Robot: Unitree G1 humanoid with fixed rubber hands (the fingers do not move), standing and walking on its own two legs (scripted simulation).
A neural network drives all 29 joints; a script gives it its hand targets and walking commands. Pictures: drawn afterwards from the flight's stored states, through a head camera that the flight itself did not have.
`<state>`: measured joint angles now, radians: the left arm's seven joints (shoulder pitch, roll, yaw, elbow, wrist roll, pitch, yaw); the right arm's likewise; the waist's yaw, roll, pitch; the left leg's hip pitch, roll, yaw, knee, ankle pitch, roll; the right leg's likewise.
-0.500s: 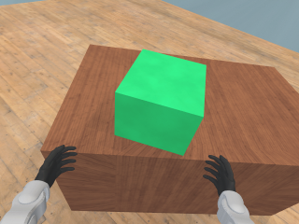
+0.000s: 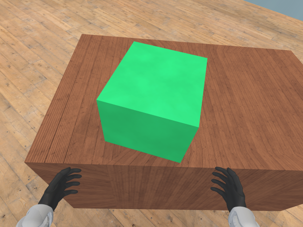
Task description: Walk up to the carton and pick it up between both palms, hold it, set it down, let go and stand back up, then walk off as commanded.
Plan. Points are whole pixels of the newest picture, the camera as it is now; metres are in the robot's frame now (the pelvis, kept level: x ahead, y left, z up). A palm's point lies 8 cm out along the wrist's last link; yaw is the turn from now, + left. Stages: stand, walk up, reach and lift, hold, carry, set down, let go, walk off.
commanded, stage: set down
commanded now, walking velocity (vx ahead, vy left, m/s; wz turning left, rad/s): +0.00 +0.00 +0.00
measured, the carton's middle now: (156, 99) +0.51 -0.02 +0.00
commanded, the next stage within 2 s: let go in 0.94 s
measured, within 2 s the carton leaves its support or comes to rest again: neither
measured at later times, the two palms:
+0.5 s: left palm (59, 214) +0.15 +0.22 -0.06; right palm (241, 206) +0.17 -0.25 -0.05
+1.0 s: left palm (58, 221) +0.14 +0.23 -0.08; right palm (236, 209) +0.17 -0.24 -0.06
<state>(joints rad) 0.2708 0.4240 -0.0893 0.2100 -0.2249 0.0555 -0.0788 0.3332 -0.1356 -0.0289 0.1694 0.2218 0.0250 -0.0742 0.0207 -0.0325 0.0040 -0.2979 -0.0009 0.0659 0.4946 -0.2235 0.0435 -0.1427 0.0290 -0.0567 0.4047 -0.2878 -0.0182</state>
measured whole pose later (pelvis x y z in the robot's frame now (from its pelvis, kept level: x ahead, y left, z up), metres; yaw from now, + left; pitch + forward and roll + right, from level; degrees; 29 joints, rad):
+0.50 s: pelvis +0.00 -0.03 +0.00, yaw +1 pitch +2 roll +0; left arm 0.28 0.39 -0.09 0.42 -0.16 -0.07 -0.10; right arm 0.27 -0.15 -0.03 0.49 0.22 -0.20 -0.05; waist 0.02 -0.03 0.01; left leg -0.29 0.01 0.04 0.47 -0.21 0.01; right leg -0.14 0.04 -0.08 0.42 -0.31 -0.05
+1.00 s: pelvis -0.01 -0.02 +0.00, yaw +1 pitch +0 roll -1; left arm 0.20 0.35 -0.09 0.51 -0.10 0.04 -0.03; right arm 0.16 -0.15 -0.03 0.66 0.15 -0.18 -0.01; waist 0.02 -0.03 0.01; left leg -0.29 0.01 0.04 0.47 -0.19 0.01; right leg -0.14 0.04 -0.08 0.42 -0.29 -0.05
